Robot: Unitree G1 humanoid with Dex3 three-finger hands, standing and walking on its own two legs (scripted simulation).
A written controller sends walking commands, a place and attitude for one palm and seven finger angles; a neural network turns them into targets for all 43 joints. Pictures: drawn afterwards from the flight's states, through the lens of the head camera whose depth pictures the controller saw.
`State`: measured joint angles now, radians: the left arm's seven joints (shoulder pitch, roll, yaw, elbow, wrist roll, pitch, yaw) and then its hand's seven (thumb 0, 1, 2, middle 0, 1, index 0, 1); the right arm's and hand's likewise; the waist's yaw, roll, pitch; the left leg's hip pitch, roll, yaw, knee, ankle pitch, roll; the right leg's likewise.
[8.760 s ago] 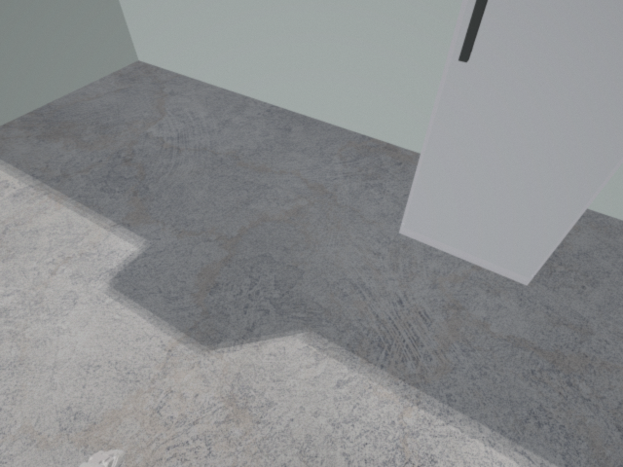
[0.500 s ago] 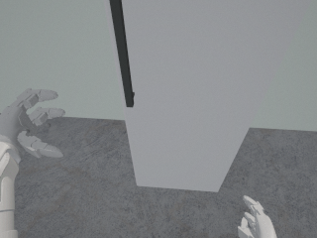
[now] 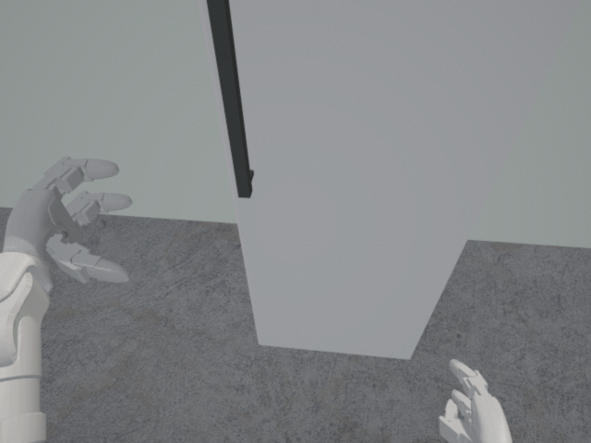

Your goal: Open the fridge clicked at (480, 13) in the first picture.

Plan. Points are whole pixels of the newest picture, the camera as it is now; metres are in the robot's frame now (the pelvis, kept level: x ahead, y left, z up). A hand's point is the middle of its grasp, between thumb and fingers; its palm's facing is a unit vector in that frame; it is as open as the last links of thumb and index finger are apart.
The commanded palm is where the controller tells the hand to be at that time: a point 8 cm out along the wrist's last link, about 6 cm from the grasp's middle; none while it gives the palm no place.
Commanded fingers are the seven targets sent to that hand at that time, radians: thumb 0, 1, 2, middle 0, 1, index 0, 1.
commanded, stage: move the hooked fingers beside the handle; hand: left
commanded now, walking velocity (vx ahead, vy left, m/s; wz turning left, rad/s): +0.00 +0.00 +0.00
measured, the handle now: (235, 93) +0.54 +0.17 +0.23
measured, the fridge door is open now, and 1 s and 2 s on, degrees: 0 0 0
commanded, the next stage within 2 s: none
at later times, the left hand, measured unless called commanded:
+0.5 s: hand (149, 188) +0.37 +0.25 +0.18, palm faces +0.09 -1.00 -0.04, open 14.0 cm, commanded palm +0.34 +0.29 +0.18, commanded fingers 0.00 -0.50 0.30 -0.30 -1.20 -0.30 -1.20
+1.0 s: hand (170, 166) +0.42 +0.24 +0.18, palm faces +0.09 -1.00 -0.03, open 14.0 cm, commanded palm +0.40 +0.29 +0.18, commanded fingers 0.00 -0.50 0.30 -0.30 -1.20 -0.30 -1.20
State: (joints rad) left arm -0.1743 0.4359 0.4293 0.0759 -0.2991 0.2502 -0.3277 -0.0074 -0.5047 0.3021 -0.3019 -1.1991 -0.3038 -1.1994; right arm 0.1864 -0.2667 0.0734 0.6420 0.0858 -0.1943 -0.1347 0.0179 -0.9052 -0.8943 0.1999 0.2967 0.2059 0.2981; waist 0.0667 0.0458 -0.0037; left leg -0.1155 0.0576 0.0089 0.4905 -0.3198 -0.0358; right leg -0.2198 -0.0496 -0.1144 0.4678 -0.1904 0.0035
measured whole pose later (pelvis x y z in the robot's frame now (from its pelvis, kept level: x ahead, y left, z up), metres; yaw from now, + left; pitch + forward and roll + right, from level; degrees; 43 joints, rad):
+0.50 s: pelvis +0.00 +0.00 +0.00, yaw -1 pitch -1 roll +0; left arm -0.41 0.43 0.36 0.32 -0.23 0.21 -0.27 -0.01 -0.50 0.30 -0.30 -1.20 -0.30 -1.20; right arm 0.23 -0.27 0.05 0.67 0.08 -0.15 -0.14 0.02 -0.91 -0.89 0.20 0.30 0.21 0.30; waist 0.02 0.03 -0.01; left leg -0.16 0.05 0.03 0.49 -0.32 -0.03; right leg -0.28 -0.05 -0.10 0.47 -0.18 0.01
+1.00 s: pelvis +0.01 +0.01 +0.00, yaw -1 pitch +2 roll -1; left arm -0.61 0.44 0.34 0.57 -0.19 0.15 -0.23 -0.01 -0.50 0.30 -0.30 -1.20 -0.30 -1.20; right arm 0.25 -0.27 0.04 0.69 0.07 -0.11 -0.12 0.02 -0.91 -0.89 0.20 0.30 0.21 0.30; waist -0.01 0.02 -0.02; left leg -0.20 0.05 0.03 0.49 -0.32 -0.02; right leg -0.31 -0.05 -0.09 0.46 -0.18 0.02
